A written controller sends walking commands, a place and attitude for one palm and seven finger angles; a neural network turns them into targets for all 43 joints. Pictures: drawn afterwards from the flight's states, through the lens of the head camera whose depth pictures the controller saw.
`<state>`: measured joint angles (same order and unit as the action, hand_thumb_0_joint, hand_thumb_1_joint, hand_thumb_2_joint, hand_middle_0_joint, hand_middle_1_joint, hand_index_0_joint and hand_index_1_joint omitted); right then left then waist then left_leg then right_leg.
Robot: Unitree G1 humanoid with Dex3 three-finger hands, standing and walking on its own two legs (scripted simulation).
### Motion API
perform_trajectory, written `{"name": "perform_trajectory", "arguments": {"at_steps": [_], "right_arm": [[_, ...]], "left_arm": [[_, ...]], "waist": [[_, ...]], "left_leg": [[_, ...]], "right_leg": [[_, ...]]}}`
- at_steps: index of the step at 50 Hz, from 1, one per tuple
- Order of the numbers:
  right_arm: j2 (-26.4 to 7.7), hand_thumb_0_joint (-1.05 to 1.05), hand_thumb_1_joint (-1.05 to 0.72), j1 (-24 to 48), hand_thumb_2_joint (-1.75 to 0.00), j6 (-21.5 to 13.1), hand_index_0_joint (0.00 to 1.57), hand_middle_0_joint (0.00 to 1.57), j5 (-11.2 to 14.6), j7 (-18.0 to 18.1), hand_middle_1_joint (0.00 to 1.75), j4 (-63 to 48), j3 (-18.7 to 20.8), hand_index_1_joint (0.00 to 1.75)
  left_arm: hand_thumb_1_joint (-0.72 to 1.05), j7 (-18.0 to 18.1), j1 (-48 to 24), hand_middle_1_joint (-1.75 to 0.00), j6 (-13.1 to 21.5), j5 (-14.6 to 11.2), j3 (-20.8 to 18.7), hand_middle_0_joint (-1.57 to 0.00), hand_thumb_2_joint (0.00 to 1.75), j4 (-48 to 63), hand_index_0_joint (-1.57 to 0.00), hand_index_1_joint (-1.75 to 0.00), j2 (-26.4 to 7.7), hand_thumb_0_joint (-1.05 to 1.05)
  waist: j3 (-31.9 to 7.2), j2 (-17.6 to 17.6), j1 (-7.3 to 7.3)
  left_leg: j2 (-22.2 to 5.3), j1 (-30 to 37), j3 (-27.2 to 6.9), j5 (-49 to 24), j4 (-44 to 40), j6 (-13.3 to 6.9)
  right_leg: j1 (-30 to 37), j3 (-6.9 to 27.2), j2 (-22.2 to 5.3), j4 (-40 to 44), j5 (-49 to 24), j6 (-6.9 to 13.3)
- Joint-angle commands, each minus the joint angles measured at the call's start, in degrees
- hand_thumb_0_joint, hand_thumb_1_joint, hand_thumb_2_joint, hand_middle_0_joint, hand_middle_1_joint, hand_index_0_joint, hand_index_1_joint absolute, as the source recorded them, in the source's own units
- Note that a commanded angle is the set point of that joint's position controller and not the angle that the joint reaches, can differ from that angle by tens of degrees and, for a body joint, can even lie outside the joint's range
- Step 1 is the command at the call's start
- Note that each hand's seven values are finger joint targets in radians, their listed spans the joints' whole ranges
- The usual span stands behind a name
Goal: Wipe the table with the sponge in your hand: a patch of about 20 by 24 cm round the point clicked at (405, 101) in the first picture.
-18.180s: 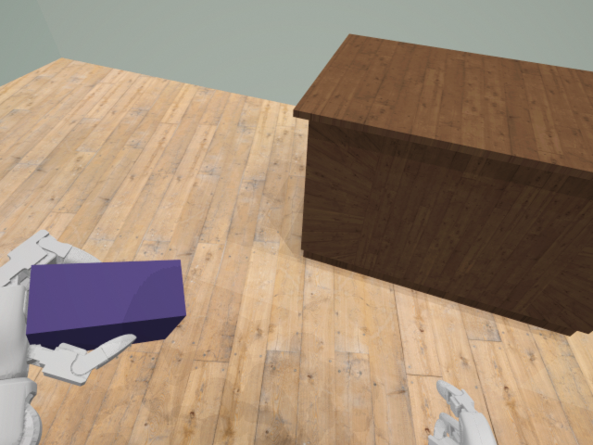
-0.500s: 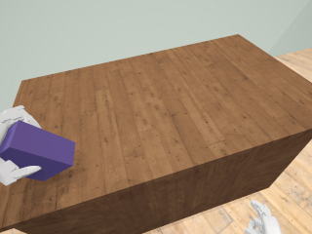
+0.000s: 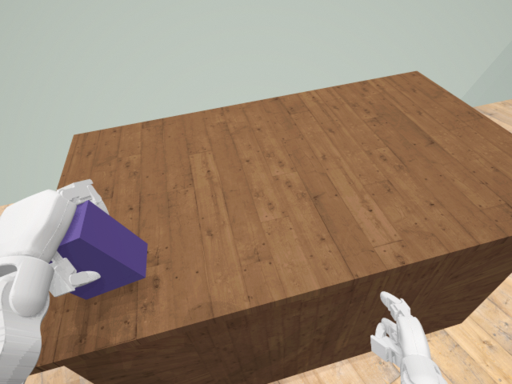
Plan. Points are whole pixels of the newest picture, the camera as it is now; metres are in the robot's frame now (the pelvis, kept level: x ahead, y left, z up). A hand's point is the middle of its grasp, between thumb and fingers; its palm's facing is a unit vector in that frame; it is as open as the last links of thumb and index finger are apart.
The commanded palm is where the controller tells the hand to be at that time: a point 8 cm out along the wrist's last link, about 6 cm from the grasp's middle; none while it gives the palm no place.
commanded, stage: turn the palm down, sponge in hand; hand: left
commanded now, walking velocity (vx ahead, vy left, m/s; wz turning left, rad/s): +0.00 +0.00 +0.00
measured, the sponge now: (98, 260) +0.23 +0.28 +0.11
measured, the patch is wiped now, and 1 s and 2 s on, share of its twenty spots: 0.00 0.00 0.00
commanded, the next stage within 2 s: move the sponge above the wiping area in 0.82 s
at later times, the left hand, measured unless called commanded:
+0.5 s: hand (70, 247) +0.22 +0.28 +0.16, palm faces +0.12 -0.06 -0.99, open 10.1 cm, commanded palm +0.17 +0.28 +0.23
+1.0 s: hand (84, 242) +0.23 +0.27 +0.16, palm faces +0.12 -0.07 -0.99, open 10.1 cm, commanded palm +0.18 +0.26 +0.23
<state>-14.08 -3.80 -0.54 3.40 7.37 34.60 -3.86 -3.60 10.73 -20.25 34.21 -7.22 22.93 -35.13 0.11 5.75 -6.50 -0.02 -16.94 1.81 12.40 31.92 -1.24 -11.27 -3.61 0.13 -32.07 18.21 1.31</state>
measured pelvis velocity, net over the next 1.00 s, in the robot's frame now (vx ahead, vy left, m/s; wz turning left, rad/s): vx -0.01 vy -0.02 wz -0.01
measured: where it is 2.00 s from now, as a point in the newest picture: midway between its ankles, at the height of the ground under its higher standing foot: outside the picture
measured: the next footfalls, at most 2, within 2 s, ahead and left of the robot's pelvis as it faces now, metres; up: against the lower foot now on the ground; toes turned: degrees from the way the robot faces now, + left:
none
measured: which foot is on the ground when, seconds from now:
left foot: down 0.00-1.00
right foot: down 0.00-1.00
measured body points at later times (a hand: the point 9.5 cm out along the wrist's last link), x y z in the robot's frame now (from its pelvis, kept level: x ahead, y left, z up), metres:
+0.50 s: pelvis -0.02 +0.00 +0.01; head -0.04 -0.05 +0.45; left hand +0.21 +0.28 +0.21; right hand +0.24 -0.20 -0.07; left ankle +0.05 +0.10 -0.73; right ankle -0.01 -0.10 -0.73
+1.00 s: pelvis -0.01 -0.02 +0.00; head -0.03 -0.07 +0.45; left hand +0.22 +0.27 +0.21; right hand +0.25 -0.21 -0.07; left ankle +0.05 +0.10 -0.73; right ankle -0.01 -0.10 -0.73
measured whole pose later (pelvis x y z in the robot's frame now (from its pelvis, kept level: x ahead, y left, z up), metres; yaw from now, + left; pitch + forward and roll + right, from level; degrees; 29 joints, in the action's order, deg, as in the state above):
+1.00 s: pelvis -0.01 -0.02 +0.00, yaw -1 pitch -5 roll +0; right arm -15.2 0.1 -0.5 2.4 4.1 39.4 -4.2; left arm -5.7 4.1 -23.1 47.4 -0.2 15.6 -33.1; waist 1.3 7.5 -7.7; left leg -1.0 -12.5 1.9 9.3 27.0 0.0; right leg -8.0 -3.1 1.3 -29.0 15.9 2.8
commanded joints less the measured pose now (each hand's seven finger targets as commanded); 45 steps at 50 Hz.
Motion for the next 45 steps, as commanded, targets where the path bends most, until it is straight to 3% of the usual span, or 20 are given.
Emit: {"name": "perform_trajectory", "arguments": {"at_steps": [1, 3, 7, 8, 11, 12, 16, 20, 21, 22, 26, 27, 31, 33, 36, 37, 40, 41, 42, 45], "right_arm": [[-5.3, 0.00, -0.90, 15.5, -0.90, -3.5, 0.20, 0.20, -0.4, -0.6, 0.30, -9.8, 1.0, 0.30], [-5.3, 0.00, -0.90, 14.5, -0.90, -3.1, 0.20, 0.20, -0.9, -1.1, 0.30, -9.3, 1.1, 0.30], [-6.0, 0.00, -0.90, 17.3, -0.90, -2.2, 0.20, 0.20, -1.0, -1.7, 0.30, -8.7, 0.9, 0.30], [-5.5, 0.00, -0.90, 16.9, -0.90, -2.1, 0.20, 0.20, -0.4, -2.0, 0.30, -8.5, 1.0, 0.30], [-5.6, 0.00, -0.90, 20.3, -0.90, -1.9, 0.20, 0.20, -0.3, -2.1, 0.30, -8.5, 0.7, 0.30], [-5.7, 0.00, -0.90, 18.7, -0.90, -1.7, 0.20, 0.20, -0.3, -2.2, 0.30, -8.6, 1.0, 0.30], [-5.6, 0.00, -0.90, 20.8, -0.90, -1.8, 0.20, 0.20, -0.2, -2.4, 0.30, -8.3, 0.9, 0.30], [-5.7, 0.00, -0.90, 19.3, -0.90, -1.4, 0.20, 0.20, -1.2, -2.7, 0.30, -7.5, 1.2, 0.30], [-5.4, 0.00, -0.90, 21.4, -0.90, -2.0, 0.20, 0.20, -1.0, -2.7, 0.30, -7.3, 1.2, 0.30], [-5.5, 0.00, -0.90, 20.5, -0.90, -2.0, 0.20, 0.20, -1.3, -2.8, 0.30, -7.3, 1.1, 0.30], [-5.5, 0.00, -0.90, 22.2, -0.90, -2.2, 0.20, 0.20, -0.8, -2.6, 0.30, -6.7, 1.2, 0.30], [-5.2, 0.00, -0.90, 20.9, -0.90, -2.3, 0.20, 0.20, -0.9, -2.5, 0.30, -6.8, 1.4, 0.30], [-5.3, 0.00, -0.90, 21.9, -0.90, -2.6, 0.20, 0.20, -0.6, -2.3, 0.30, -6.7, 1.5, 0.30], [-5.1, 0.00, -0.90, 20.5, -0.90, -2.8, 0.20, 0.20, -0.8, -2.3, 0.30, -6.7, 1.4, 0.30], [-5.4, 0.00, -0.90, 21.7, -0.90, -3.1, 0.20, 0.20, -1.0, -2.2, 0.30, -6.8, 1.5, 0.30], [-5.4, 0.00, -0.90, 21.2, -0.90, -3.1, 0.20, 0.20, -1.3, -2.1, 0.30, -7.0, 1.4, 0.30], [-5.4, 0.00, -0.90, 19.8, -0.90, -2.9, 0.20, 0.20, -1.4, -2.3, 0.30, -6.5, 1.6, 0.30], [-5.4, 0.00, -0.90, 21.3, -0.90, -3.4, 0.20, 0.20, -1.2, -2.2, 0.30, -6.4, 1.5, 0.30], [-5.4, 0.00, -0.90, 21.2, -0.90, -3.3, 0.20, 0.20, -1.4, -2.3, 0.30, -6.6, 1.4, 0.30], [-5.4, 0.00, -0.90, 19.5, -0.90, -3.0, 0.20, 0.20, -1.3, -2.7, 0.30, -6.4, 1.9, 0.30]], "left_arm": [[0.10, 2.9, -14.3, -1.60, 1.3, 5.0, -11.5, -1.20, 1.30, 12.3, -1.20, -1.60, -16.9, 0.00], [0.10, 3.3, -14.4, -1.60, 0.8, 6.0, -9.9, -1.20, 1.30, 11.1, -1.20, -1.60, -15.3, 0.00], [0.10, 2.9, -15.7, -1.60, -2.3, 7.6, -7.3, -1.20, 1.30, 8.5, -1.20, -1.60, -13.3, 0.00], [0.10, 2.6, -15.5, -1.60, -2.6, 8.0, -6.0, -1.20, 1.30, 8.8, -1.20, -1.60, -12.4, 0.00], [0.10, 1.4, -18.4, -1.60, -4.6, 10.6, -5.0, -1.20, 1.30, 8.8, -1.20, -1.60, -13.0, 0.00], [0.10, 0.6, -16.4, -1.60, -5.0, 10.4, -1.7, -1.20, 1.30, 6.8, -1.20, -1.60, -9.9, 0.00], [0.10, -0.2, -18.8, -1.60, -4.1, 13.5, -4.4, -1.20, 1.30, 9.0, -1.20, -1.60, -14.1, 0.00], [0.10, 0.2, -20.1, -1.60, -2.9, 16.1, -3.8, -1.20, 1.30, 7.4, -1.20, -1.60, -14.5, 0.00], [0.10, 0.8, -21.1, -1.60, -2.9, 16.2, -6.2, -1.20, 1.30, 7.5, -1.20, -1.60, -16.4, 0.00], [0.10, 0.7, -20.6, -1.60, -2.9, 16.0, -3.9, -1.20, 1.30, 6.1, -1.20, -1.60, -13.7, 0.00], [0.10, 1.0, -21.9, -1.60, -2.8, 14.8, -5.3, -1.20, 1.30, 5.1, -1.20, -1.60, -14.9, 0.00], [0.10, 0.6, -20.3, -1.60, -2.9, 14.3, -1.7, -1.20, 1.30, 3.9, -1.20, -1.60, -11.0, 0.00], [0.10, 0.0, -21.0, -1.60, -3.0, 14.9, -2.9, -1.20, 1.30, 4.5, -1.20, -1.60, -13.1, 0.00], [0.10, -0.5, -20.8, -1.60, -2.6, 15.0, -1.1, -1.20, 1.30, 3.7, -1.20, -1.60, -11.5, 0.00], [0.10, -0.4, -22.0, -1.60, -2.2, 15.4, -4.6, -1.20, 1.30, 5.0, -1.20, -1.60, -15.2, 0.00], [0.10, -0.5, -21.5, -1.60, -2.1, 15.1, -2.4, -1.20, 1.30, 4.1, -1.20, -1.60, -12.8, 0.00], [0.10, 0.0, -21.0, -1.60, -1.3, 15.1, -3.4, -1.20, 1.30, 3.9, -1.20, -1.60, -13.6, 0.00], [0.10, 0.4, -21.5, -1.60, -1.5, 14.9, -5.6, -1.20, 1.30, 4.1, -1.20, -1.60, -15.3, 0.00], [0.10, 0.4, -22.0, -1.60, -1.5, 14.9, -3.3, -1.20, 1.30, 3.9, -1.20, -1.60, -13.0, 0.00], [0.10, 0.7, -19.9, -1.60, -1.7, 14.8, -3.0, -1.20, 1.30, 3.6, -1.20, -1.60, -12.2, 0.00]], "waist": [[-8.9, 3.3, -1.10], [-11.0, 2.4, -1.18], [-9.5, 1.5, -1.82], [-9.9, 1.1, -1.07], [-8.8, 2.3, -1.73], [-8.3, 0.8, -1.20], [-9.7, 0.9, -1.67], [-11.1, 1.1, -1.90], [-9.7, 0.7, -2.48], [-10.8, 0.1, -2.31], [-8.2, 0.1, -2.28], [-8.2, -1.1, -1.68], [-7.3, -1.5, -1.59], [-7.7, -2.8, -1.14], [-8.5, -1.2, -2.12], [-9.1, -1.3, -1.96], [-8.6, -1.5, -1.81], [-7.9, -2.0, -2.25], [-9.2, -0.6, -2.12], [-9.5, -1.6, -1.74]], "left_leg": [[-1.1, 9.9, -6.8, -2.4, -8.4, 0.5], [-1.4, 9.9, -6.8, -3.7, -9.0, 0.7], [-1.2, 9.0, -6.8, -3.0, -10.0, 0.7], [-1.3, 9.4, -7.0, -3.9, -10.1, 0.9], [-0.7, 9.5, -7.6, -2.4, -10.9, 0.7], [-0.9, 8.6, -6.9, -1.8, -10.6, 0.4], [-0.3, 9.3, -7.6, -1.2, -10.7, 0.2], [0.3, 10.7, -7.5, -4.1, -9.8, 0.1], [0.3, 10.1, -7.5, -3.2, -9.5, 0.2], [0.4, 10.3, -6.9, -4.2, -9.0, 0.1], [0.8, 10.6, -6.9, -2.2, -9.1, 0.4], [0.6, 10.5, -5.9, -2.5, -8.5, 0.1], [1.1, 10.7, -6.0, -1.7, -8.5, 0.2], [1.1, 10.5, -5.7, -3.0, -7.9, 0.0], [1.2, 11.1, -6.0, -3.3, -7.7, 0.1], [1.2, 11.2, -5.4, -4.2, -6.9, -0.1], [1.1, 11.4, -5.8, -5.1, -7.4, 0.0], [1.2, 11.4, -5.9, -4.2, -7.2, 0.1], [1.1, 11.4, -5.5, -4.6, -6.9, 0.1], [0.8, 11.9, -5.4, -7.0, -6.9, 0.0]], "right_leg": [[-2.5, 5.0, 0.6, 7.4, -4.5, 1.9], [-0.8, 3.3, 0.0, 7.2, -5.3, 1.5], [0.0, 3.9, 0.2, 8.0, -6.1, 2.2], [-0.1, 4.3, 0.0, 8.1, -5.6, 1.8], [0.0, 6.5, 0.8, 8.2, -5.4, 2.6], [0.1, 4.5, 0.3, 8.5, -4.8, 2.3], [0.8, 8.0, 0.8, 8.8, -3.2, 2.7], [0.4, 7.9, -0.2, 9.5, -3.5, 2.7], [0.5, 10.1, 0.4, 9.8, -2.6, 3.5], [0.9, 8.0, 0.0, 9.6, -3.7, 3.2], [-1.2, 10.8, -0.1, 11.5, -0.7, 3.3], [-1.2, 8.7, -0.4, 11.4, -0.9, 2.7], [-2.2, 11.5, -0.3, 12.4, 1.1, 2.8], [-2.1, 10.1, -0.8, 12.1, 0.2, 2.3], [-1.6, 12.3, -0.6, 12.1, 0.1, 3.1], [-1.3, 10.7, -1.0, 11.8, -1.2, 2.9], [-1.5, 10.4, -1.2, 12.1, -1.8, 2.4], [-1.9, 12.6, -0.6, 12.6, -0.2, 3.0], [-1.3, 10.6, -1.0, 11.9, -1.3, 2.9], [-0.9, 10.4, -1.2, 11.6, -4.6, 2.4]]}}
